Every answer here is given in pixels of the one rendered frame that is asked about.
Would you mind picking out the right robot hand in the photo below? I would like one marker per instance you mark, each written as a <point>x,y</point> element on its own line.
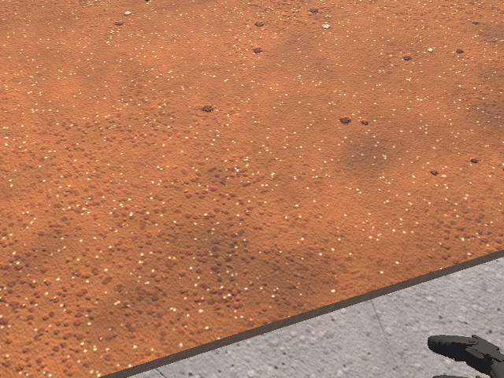
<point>478,353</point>

